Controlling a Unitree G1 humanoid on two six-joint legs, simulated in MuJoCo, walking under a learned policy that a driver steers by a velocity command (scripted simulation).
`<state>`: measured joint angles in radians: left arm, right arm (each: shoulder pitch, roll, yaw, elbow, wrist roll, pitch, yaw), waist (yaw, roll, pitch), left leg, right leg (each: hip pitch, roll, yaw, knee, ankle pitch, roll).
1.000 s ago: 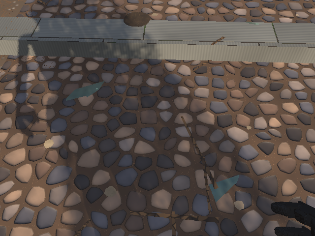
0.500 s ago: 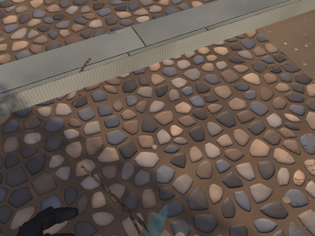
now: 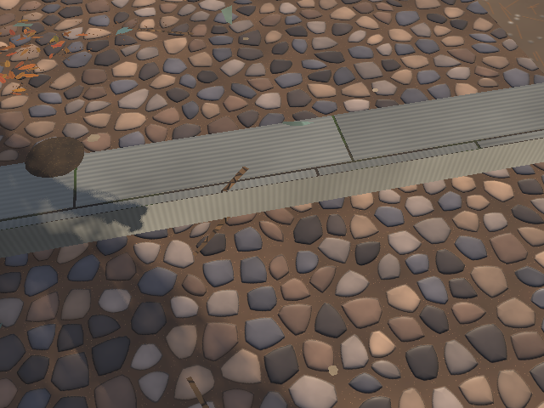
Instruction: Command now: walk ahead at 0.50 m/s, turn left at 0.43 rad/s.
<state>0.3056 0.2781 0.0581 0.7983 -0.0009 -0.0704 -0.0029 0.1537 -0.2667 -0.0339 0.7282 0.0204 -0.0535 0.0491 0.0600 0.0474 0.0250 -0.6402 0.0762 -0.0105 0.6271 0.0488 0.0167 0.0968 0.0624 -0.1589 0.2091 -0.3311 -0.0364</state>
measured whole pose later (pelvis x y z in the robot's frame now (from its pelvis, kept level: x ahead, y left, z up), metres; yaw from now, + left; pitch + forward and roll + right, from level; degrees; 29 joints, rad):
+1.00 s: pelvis +0.37 +0.06 +0.00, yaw +34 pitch +0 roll -2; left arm 0.13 0.31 0.06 0.78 0.00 0.01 0.00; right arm 0.18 -0.30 -0.06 0.61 -0.01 0.06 -0.01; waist 0.03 -0.02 0.05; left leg -0.30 0.02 0.00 0.56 -0.26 0.02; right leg -0.32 -0.08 -0.13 0.53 -0.24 0.03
